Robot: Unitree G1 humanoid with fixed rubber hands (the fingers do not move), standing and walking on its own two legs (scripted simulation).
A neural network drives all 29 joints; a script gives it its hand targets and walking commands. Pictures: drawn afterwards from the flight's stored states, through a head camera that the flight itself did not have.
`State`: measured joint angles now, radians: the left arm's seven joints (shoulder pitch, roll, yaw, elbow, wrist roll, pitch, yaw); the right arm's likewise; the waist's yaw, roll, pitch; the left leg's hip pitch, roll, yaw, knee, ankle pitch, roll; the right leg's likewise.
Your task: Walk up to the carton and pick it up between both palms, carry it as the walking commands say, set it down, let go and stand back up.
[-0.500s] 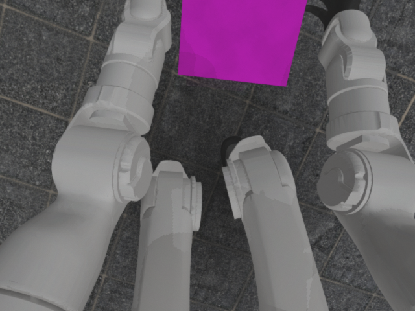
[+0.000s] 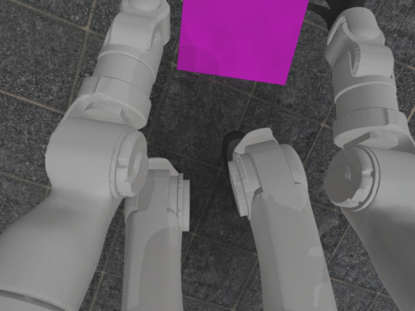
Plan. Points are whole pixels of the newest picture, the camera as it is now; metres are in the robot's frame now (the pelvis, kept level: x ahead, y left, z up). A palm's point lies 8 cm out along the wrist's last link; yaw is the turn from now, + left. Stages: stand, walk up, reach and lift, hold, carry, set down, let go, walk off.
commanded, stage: set down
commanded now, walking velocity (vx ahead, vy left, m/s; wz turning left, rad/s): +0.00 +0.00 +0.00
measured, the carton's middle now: (236, 9) +0.53 -0.16 -0.27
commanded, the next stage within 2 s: none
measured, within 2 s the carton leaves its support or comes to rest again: rests again in 1.40 s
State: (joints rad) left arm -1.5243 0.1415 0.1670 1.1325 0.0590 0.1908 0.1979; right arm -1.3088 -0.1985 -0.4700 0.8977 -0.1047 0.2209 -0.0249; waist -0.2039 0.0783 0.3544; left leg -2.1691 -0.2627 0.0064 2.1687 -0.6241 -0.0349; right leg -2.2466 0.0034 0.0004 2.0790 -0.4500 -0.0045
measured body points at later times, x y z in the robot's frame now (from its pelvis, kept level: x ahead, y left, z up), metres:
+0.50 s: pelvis +0.00 +0.00 -0.01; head +0.36 -0.05 +0.25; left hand +0.57 -0.01 -0.18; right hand +0.48 -0.28 -0.18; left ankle +0.10 +0.09 -0.35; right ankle +0.15 -0.12 -0.35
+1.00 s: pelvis +0.01 +0.00 -0.01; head +0.38 -0.05 +0.24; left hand +0.58 -0.02 -0.19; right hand +0.49 -0.29 -0.19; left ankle +0.10 +0.09 -0.35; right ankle +0.14 -0.12 -0.35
